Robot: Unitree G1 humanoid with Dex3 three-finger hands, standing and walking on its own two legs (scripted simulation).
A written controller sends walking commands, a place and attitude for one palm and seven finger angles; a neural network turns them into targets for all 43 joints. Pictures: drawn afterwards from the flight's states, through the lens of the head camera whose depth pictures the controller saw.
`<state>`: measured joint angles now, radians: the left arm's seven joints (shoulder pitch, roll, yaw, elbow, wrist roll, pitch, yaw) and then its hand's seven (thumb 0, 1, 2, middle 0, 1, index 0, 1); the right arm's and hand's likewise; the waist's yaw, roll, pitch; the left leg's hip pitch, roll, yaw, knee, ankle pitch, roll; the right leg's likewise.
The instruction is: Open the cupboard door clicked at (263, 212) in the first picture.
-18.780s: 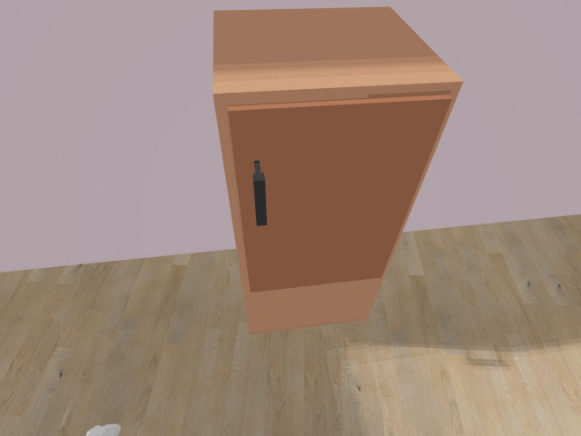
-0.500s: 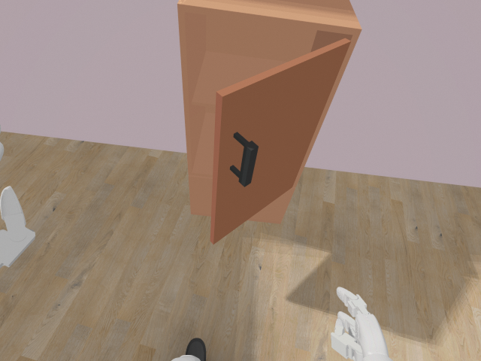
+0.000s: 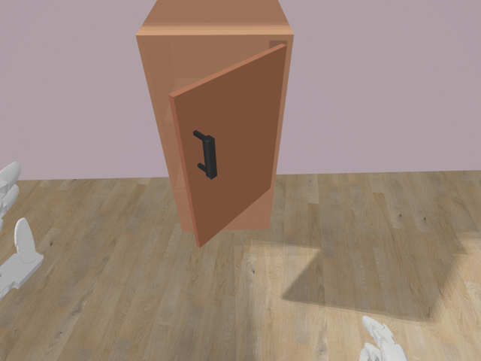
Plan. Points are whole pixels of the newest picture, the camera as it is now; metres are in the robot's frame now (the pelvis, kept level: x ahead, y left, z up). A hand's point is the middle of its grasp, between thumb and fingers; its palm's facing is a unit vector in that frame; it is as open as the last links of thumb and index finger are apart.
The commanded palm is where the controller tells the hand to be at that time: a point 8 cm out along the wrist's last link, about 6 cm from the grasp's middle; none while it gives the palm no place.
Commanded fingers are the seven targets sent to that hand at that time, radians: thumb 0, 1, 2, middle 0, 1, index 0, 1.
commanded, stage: stop stepping back and stand still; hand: left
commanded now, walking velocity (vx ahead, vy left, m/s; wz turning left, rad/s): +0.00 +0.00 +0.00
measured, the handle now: (204, 154) +0.60 +0.08 +0.00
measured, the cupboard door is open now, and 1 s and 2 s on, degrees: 45 45 45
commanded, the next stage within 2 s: let the arm hang, fingers relaxed in 0.24 s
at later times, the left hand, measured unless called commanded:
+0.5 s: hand out of the picture +0.15 +0.26 -0.04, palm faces +0.05 -0.90 -0.43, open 7.4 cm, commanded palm none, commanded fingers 0.00 0.90 0.90 -0.20 -0.30 -0.20 -0.30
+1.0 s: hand out of the picture -0.12 +0.24 -0.16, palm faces +0.07 -0.96 -0.27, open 7.3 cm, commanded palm none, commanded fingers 0.00 0.90 0.90 -0.20 -0.30 -0.20 -0.30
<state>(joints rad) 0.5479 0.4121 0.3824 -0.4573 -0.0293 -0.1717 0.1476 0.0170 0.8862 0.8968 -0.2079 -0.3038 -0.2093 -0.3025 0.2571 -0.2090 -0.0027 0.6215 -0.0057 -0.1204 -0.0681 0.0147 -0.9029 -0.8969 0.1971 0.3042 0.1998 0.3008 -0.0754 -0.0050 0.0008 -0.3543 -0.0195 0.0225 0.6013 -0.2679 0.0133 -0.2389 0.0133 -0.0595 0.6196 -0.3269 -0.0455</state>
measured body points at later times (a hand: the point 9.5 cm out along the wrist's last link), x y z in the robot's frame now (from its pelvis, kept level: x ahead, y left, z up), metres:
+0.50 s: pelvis -0.04 +0.02 +0.00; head -0.04 -0.01 +0.45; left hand +0.14 +0.31 -0.01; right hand +0.14 -0.23 -0.11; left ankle -0.01 +0.13 -0.73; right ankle +0.00 -0.08 -0.73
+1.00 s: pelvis -0.07 +0.03 +0.01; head -0.06 +0.02 +0.46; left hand -0.12 +0.29 -0.14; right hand -0.09 -0.20 -0.15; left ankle -0.01 +0.13 -0.73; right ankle +0.00 -0.08 -0.72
